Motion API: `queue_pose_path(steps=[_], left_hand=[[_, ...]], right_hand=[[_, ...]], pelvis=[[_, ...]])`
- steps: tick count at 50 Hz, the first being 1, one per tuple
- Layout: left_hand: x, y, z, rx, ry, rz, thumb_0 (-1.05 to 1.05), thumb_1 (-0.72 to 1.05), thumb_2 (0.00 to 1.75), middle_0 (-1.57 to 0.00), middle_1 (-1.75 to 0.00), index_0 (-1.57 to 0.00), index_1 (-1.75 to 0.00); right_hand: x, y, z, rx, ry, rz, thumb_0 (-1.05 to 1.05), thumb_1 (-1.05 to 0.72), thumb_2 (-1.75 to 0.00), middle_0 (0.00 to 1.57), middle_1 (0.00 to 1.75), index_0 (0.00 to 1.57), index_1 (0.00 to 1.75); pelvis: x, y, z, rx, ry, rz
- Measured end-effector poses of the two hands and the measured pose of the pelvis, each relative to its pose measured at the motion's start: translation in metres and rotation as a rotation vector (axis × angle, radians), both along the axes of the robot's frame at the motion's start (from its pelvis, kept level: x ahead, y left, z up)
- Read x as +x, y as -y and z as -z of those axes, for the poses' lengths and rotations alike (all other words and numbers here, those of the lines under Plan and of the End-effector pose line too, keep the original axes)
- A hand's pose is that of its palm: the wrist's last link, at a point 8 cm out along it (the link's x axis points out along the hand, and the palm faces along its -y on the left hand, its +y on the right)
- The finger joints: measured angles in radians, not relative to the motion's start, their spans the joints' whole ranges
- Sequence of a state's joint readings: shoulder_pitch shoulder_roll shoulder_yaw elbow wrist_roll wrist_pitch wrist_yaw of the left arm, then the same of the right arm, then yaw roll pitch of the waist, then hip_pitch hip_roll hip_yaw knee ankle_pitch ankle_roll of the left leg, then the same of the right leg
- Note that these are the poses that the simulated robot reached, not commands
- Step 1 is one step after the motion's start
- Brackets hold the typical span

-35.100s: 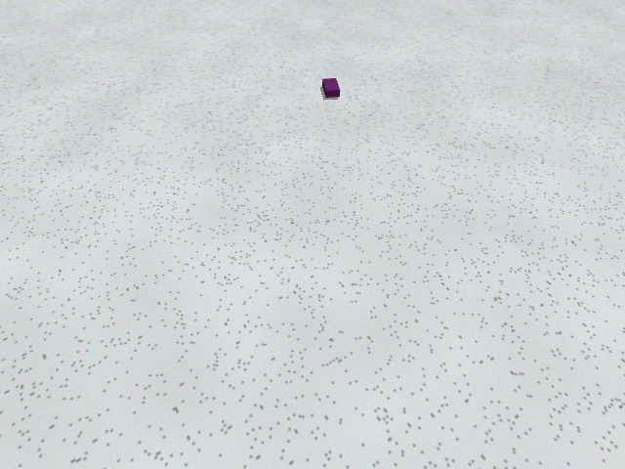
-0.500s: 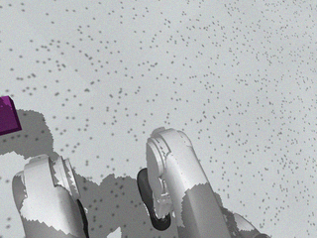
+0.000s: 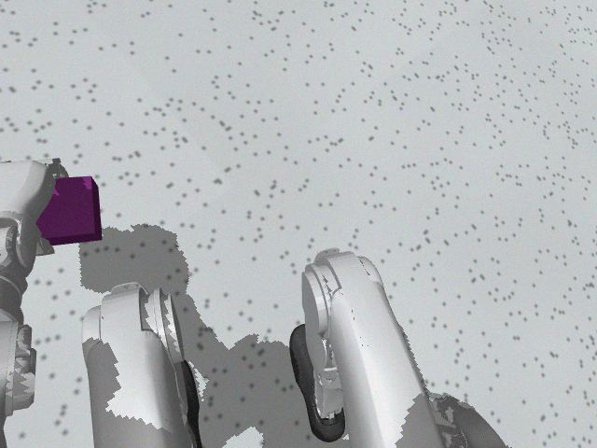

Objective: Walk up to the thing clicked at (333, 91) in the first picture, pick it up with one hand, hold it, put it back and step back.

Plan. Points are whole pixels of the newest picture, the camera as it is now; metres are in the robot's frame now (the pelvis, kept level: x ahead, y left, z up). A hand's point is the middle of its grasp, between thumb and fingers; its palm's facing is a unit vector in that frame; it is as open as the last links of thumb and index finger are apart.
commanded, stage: lift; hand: left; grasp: from above
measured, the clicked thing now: (40, 213) +0.45 +0.29 -0.18
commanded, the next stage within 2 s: hold in 1.68 s
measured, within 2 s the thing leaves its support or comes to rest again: neither
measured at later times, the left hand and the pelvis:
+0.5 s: hand out of the picture +0.39 +0.31 -0.04, palm faces -0.43 -0.08 -0.90, open 10.9 cm; pelvis +0.00 +0.00 +0.08, yaw +3 degrees
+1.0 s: hand out of the picture +0.34 +0.29 +0.19, palm faces -0.40 -0.12 -0.91, open 11.0 cm; pelvis +0.01 +0.01 +0.26, yaw +6 degrees
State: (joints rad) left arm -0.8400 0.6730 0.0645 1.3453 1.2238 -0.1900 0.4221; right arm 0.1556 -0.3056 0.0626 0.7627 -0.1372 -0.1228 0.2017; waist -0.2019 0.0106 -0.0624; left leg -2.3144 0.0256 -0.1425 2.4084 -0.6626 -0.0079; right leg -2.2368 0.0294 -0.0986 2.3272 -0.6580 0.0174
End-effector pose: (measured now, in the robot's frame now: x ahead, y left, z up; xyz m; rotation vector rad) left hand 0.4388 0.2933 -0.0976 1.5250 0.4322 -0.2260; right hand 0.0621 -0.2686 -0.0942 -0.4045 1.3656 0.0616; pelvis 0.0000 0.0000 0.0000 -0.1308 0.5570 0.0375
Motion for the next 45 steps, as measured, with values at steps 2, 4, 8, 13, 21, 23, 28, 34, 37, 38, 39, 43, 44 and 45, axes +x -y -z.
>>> queue_pose_path(steps=[2,4,8,13,21,23,28,34,37,38,39,43,44,45], left_hand=[[-0.001,-0.002,-0.005,0.01,-0.003,-0.01,0.0,-0.14,0.57,-0.6,-0.53,-0.68,-0.51],[-0.002,-0.003,-0.011,0.011,-0.007,-0.027,0.0,-0.15,0.57,-0.61,-0.53,-0.68,-0.51],[-0.007,-0.004,-0.024,0.0,-0.023,-0.067,-0.01,-0.15,0.58,-0.61,-0.54,-0.68,-0.52],[-0.016,-0.004,-0.046,-0.022,-0.05,-0.071,-0.01,-0.15,0.58,-0.6,-0.55,-0.67,-0.52],[-0.034,-0.008,-0.092,-0.025,-0.035,-0.03,-0.01,-0.15,0.58,-0.6,-0.55,-0.67,-0.52],[-0.039,-0.011,-0.105,-0.023,-0.028,-0.033,-0.01,-0.14,0.58,-0.6,-0.55,-0.67,-0.53],[-0.053,-0.015,-0.139,-0.015,-0.025,-0.04,-0.01,-0.14,0.58,-0.59,-0.56,-0.66,-0.53],[-0.07,-0.013,-0.187,-0.031,-0.014,-0.058,-0.01,-0.14,0.58,-0.59,-0.57,-0.66,-0.54],[-0.076,-0.009,-0.214,-0.039,-0.009,-0.059,-0.01,-0.14,0.59,-0.6,-0.57,-0.66,-0.54],[-0.078,-0.008,-0.224,-0.043,-0.006,-0.059,-0.01,-0.15,0.59,-0.6,-0.57,-0.66,-0.54],[-0.08,-0.006,-0.234,-0.045,-0.003,-0.058,-0.01,-0.15,0.59,-0.6,-0.57,-0.66,-0.54],[-0.085,-0.001,-0.274,-0.047,0.004,-0.057,-0.01,-0.16,0.59,-0.61,-0.57,-0.67,-0.54],[-0.087,0.0,-0.284,-0.045,0.005,-0.058,-0.01,-0.16,0.59,-0.61,-0.56,-0.67,-0.53],[-0.088,0.001,-0.294,-0.044,0.006,-0.062,-0.01,-0.16,0.59,-0.61,-0.56,-0.68,-0.53]], right_hand=[[0.002,0.0,0.0,0.002,-0.002,0.007,0.0,-0.91,-0.9,0.2,0.3,0.2,0.3],[0.004,-0.001,-0.001,0.005,0.0,0.013,0.0,-0.91,-0.9,0.2,0.3,0.2,0.3],[0.007,0.0,-0.005,0.011,0.008,0.03,0.0,-0.91,-0.9,0.2,0.3,0.2,0.3],[0.013,0.0,-0.016,0.005,0.029,0.057,0.0,-0.91,-0.9,0.2,0.3,0.2,0.3],[0.031,-0.001,-0.046,-0.016,0.089,0.084,0.0,-0.91,-0.9,0.2,0.3,0.2,0.3],[0.037,-0.002,-0.055,-0.02,0.109,0.088,0.0,-0.91,-0.9,0.2,0.3,0.2,0.3],[0.053,-0.007,-0.08,-0.02,0.157,0.097,0.0,-0.91,-0.9,0.2,0.3,0.2,0.3],[0.072,-0.014,-0.116,-0.011,0.212,0.109,0.0,-0.91,-0.9,0.2,0.3,0.2,0.3],[0.08,-0.018,-0.137,-0.005,0.24,0.118,0.0,-0.91,-0.9,0.2,0.3,0.2,0.3],[0.083,-0.019,-0.145,-0.004,0.249,0.121,0.0,-0.91,-0.9,0.2,0.3,0.2,0.3],[0.085,-0.02,-0.153,-0.003,0.258,0.125,0.0,-0.91,-0.9,0.2,0.3,0.2,0.3],[0.092,-0.024,-0.186,0.004,0.288,0.141,0.0,-0.91,-0.9,0.2,0.3,0.2,0.3],[0.093,-0.025,-0.194,0.005,0.295,0.144,0.0,-0.91,-0.9,0.2,0.3,0.2,0.3],[0.095,-0.025,-0.202,0.007,0.301,0.149,0.0,-0.91,-0.9,0.2,0.3,0.2,0.3]], pelvis=[[0.0,0.0,-0.004,0.005,-0.007,-0.003],[0.0,0.001,-0.008,0.009,-0.013,-0.005],[-0.001,0.002,-0.017,0.016,-0.021,-0.011],[-0.002,0.001,-0.032,0.02,-0.027,-0.018],[-0.004,-0.002,-0.061,0.022,-0.025,-0.03],[-0.004,-0.002,-0.07,0.023,-0.025,-0.033],[-0.004,-0.004,-0.095,0.025,-0.021,-0.044],[-0.002,-0.004,-0.134,0.037,0.002,-0.054],[0.0,-0.004,-0.156,0.043,0.019,-0.058],[0.001,-0.004,-0.163,0.045,0.025,-0.059],[0.002,-0.004,-0.171,0.048,0.032,-0.061],[0.006,-0.005,-0.204,0.06,0.066,-0.065],[0.007,-0.005,-0.212,0.063,0.075,-0.066],[0.008,-0.005,-0.22,0.067,0.085,-0.067]])
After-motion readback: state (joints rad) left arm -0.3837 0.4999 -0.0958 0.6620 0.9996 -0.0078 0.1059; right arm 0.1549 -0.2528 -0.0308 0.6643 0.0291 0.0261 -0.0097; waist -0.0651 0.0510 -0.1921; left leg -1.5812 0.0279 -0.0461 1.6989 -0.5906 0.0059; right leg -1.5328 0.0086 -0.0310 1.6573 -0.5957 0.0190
